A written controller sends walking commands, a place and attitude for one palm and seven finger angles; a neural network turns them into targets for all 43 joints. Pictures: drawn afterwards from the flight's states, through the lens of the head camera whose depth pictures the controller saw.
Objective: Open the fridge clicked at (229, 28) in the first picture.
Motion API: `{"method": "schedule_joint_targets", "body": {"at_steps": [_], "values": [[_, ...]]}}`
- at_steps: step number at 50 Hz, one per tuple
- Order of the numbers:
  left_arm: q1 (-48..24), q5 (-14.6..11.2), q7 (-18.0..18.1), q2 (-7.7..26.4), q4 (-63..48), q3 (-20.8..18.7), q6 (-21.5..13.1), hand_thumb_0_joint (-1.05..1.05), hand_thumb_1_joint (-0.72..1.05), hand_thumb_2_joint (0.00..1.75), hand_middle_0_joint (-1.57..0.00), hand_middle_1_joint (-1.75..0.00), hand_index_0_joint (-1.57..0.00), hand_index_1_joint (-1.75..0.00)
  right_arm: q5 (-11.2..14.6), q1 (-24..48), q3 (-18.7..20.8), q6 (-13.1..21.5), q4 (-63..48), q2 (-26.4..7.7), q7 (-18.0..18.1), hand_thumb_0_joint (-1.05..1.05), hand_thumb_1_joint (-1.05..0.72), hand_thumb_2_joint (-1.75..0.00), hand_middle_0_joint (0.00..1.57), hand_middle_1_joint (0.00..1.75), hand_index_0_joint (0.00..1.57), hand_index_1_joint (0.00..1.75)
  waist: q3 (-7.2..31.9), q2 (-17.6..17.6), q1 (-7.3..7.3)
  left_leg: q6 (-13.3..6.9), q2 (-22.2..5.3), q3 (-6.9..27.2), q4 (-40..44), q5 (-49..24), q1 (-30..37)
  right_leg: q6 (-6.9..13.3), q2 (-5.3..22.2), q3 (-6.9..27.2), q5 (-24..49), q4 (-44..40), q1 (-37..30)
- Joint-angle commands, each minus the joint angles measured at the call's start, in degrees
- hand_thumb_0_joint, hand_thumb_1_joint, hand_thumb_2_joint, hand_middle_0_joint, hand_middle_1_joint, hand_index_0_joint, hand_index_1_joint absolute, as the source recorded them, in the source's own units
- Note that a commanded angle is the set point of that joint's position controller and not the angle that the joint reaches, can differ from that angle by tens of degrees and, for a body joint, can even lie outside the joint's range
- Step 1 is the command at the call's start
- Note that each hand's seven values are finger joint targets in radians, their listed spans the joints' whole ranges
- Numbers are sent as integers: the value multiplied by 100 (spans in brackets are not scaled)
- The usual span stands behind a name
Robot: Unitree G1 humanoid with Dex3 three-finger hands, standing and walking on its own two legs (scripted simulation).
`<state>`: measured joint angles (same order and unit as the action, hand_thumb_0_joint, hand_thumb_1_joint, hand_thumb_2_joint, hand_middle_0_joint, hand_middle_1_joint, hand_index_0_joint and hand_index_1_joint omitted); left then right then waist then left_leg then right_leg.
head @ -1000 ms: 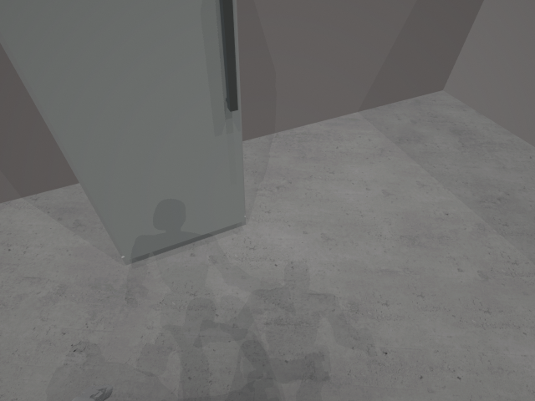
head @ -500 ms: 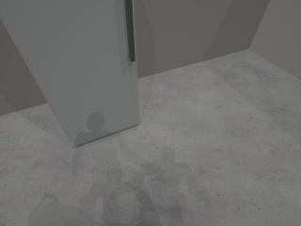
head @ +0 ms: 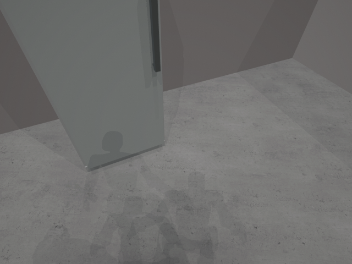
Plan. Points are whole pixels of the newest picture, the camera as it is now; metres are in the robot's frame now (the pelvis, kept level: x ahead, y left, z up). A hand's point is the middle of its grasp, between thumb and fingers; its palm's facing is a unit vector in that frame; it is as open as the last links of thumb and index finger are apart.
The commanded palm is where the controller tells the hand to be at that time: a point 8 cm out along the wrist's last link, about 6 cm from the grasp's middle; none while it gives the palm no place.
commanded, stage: look at it before walking up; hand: right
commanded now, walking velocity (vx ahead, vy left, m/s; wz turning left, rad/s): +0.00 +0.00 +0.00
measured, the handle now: (153, 27) +0.96 +0.15 +0.12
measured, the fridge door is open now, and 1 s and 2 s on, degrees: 0 0 0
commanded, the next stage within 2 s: turn to face it in 0.54 s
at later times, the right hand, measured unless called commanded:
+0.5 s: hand out of the picture +0.08 -0.25 -0.16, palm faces -0.03 +0.94 -0.33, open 7.4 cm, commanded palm none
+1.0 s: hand out of the picture +0.07 -0.20 -0.18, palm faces -0.14 +0.95 -0.27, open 7.4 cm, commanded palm none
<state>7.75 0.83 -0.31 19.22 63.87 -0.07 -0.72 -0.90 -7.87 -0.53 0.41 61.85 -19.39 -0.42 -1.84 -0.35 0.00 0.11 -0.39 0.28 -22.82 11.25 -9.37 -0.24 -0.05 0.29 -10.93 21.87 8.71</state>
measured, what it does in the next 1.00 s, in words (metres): stands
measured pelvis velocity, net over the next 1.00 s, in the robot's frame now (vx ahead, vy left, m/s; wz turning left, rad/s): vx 0.00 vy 0.01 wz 0.17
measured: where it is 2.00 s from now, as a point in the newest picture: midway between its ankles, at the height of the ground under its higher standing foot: outside the picture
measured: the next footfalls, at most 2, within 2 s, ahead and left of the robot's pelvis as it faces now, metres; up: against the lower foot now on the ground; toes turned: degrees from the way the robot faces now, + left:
right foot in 1.54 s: +0.04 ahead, -0.12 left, +0.00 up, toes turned +21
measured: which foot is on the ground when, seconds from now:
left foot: down 0.00-1.00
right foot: down 0.00-1.00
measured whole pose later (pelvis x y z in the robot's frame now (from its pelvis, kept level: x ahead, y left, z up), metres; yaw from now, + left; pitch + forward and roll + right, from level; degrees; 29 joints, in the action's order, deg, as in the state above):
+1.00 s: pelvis +0.00 +0.01 -0.02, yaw +10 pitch -2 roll -2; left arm 7.8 1.1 1.0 13.5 57.1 -1.8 1.2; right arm -1.2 -12.3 1.6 -3.5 56.0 -14.6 -1.1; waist -5.8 -1.0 1.9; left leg 0.3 0.5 1.1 -41.5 22.1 -19.0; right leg -1.2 3.3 -8.7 -18.5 33.4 12.1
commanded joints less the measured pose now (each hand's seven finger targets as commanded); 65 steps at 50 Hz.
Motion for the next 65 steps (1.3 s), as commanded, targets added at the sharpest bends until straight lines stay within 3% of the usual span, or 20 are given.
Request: {"method": "schedule_joint_targets", "body": {"at_steps": [1,22,33,34,37,40,42,44,46,47,49,50,51,52,53,54,55,57,60,65], "values": [[-287,-25,79,1158,-385,-230,-125,0,90,90,-20,-30,-20,-30,26,246,264,133,-343,-1194,106,0,-90,-90,20,30,20,30,384,-25,4,-203,-685,633,491,-193,44,172,633,573,422,-370,-21],[-397,-36,90,1166,-368,-220,-109,0,90,90,-20,-30,-20,-30,23,247,244,131,-298,-1197,110,0,-90,-90,20,30,20,30,240,38,10,-176,-674,573,531,-467,62,159,662,566,559,-453,-112],[-413,-31,103,1204,-370,-229,-122,0,90,90,-20,-30,-20,-30,22,256,256,128,-313,-1208,104,0,-90,-90,20,30,20,30,376,25,1,-188,-661,595,482,-785,109,150,698,505,778,-426,-284],[-356,-28,116,1144,-377,-233,-111,0,90,90,-20,-30,-20,-30,22,255,262,93,-351,-1152,101,0,-90,-90,20,30,20,30,339,37,-3,-187,-642,625,407,-915,37,138,713,439,797,-335,-296],[24,-19,155,495,-401,-157,15,0,90,90,-20,-30,-20,-30,22,-83,196,-102,-375,-582,135,0,-90,-90,20,30,20,30,289,-3,-26,-124,-602,720,34,-1317,-219,28,746,142,837,-5,-236],[167,-13,199,608,-602,-272,87,0,90,90,-20,-30,-20,-30,-2,-162,281,-194,-584,-610,113,0,-90,-90,20,30,20,30,337,92,-52,-133,-449,720,-426,-1458,-523,95,926,87,859,169,-255],[110,-8,221,677,-755,-343,113,0,90,90,-20,-30,-20,-30,-9,-218,322,-235,-727,-563,79,0,-90,-90,20,30,20,30,303,288,-36,-94,-290,649,-811,-1300,-810,198,1108,134,784,168,-236],[47,0,230,740,-902,-418,124,0,90,90,-20,-30,-20,-30,-12,-283,355,-270,-847,-453,43,0,-90,-90,20,30,20,30,213,649,-7,-28,-74,454,-1442,-660,-1096,402,1435,320,703,25,-119],[-28,2,216,747,-1002,-472,97,0,90,90,-20,-30,-20,-30,-17,-392,387,-303,-948,-291,16,0,-90,-90,20,30,20,30,228,1076,68,59,41,114,-2298,1127,-1233,785,1931,491,1274,-93,-29],[-123,10,215,721,-1078,-495,92,0,90,90,-20,-30,-20,-30,-17,-484,417,-316,-983,-239,5,0,-90,-90,20,30,20,30,220,1108,114,62,-47,84,-2440,1502,-1142,879,2056,415,1510,-2,86],[-284,31,215,645,-1195,-519,99,0,90,90,-20,-30,-20,-30,-28,-780,475,-292,-995,-181,-24,0,-90,-90,20,30,20,30,216,960,288,18,-173,47,-1860,1188,-599,687,1909,6,1546,591,488],[-434,16,206,612,-1261,-526,133,0,90,90,-20,-30,-20,-30,-57,-1157,525,-249,-916,-292,-27,0,-90,-90,20,30,20,30,242,441,508,-37,-253,223,-1023,107,-120,351,1555,-371,943,1452,930],[-280,-23,178,158,-1383,-468,197,0,90,90,-20,-30,-20,-30,-143,-1329,642,-157,-928,-843,45,0,-90,-90,20,30,20,30,205,-1525,510,-321,-1383,2147,230,-1093,144,-197,566,-944,-1171,3067,1910],[-386,-32,177,-4,-1528,-419,232,0,90,90,-20,-30,-20,-30,-71,-1381,643,-152,-961,-1053,116,0,-90,-90,20,30,20,30,135,-1849,493,-762,-2048,3293,717,-1953,-193,-266,109,-289,-2376,3982,2300],[-214,-36,187,131,-1421,-469,280,0,90,90,-20,-30,-20,-30,-38,-1194,655,-174,-1021,-888,157,0,-90,-90,20,30,20,30,169,-1359,349,-836,-1854,2941,868,-800,-327,-180,251,202,-1960,4317,2174],[-210,-30,159,131,-1362,-478,270,0,90,90,-20,-30,-20,-30,-35,-858,654,-169,-1138,-723,165,0,-90,-90,20,30,20,30,-29,-1280,268,-811,-1622,2845,992,59,-618,-162,346,264,-1599,4433,2284],[-170,-19,137,161,-1273,-501,261,0,90,90,-20,-30,-20,-30,-21,-613,619,-172,-1208,-601,161,0,-90,-90,20,30,20,30,-130,-869,159,-707,-1384,2599,887,173,-696,-186,408,245,-1227,4510,2245],[81,14,127,63,-1164,-480,247,0,90,90,-20,-30,-20,-30,7,-546,579,-113,-1277,-378,139,0,-90,-90,20,30,20,30,184,-572,55,-704,-1088,2118,734,-109,-419,-257,391,183,-769,4412,2147],[194,24,153,-35,-1105,-466,249,0,90,90,-20,-30,-20,-30,-4,-736,600,-81,-1213,-298,149,0,-90,-90,20,30,20,30,463,-583,78,-716,-994,1972,636,-374,-3,-333,367,145,-668,4205,2208],[45,21,198,-138,-1184,-431,227,0,90,90,-20,-30,-20,-30,-48,-1043,636,-101,-1125,-258,156,0,-90,-90,20,30,20,30,582,-601,228,-909,-1012,2246,567,-709,301,-346,281,121,-1022,3528,2160]]}}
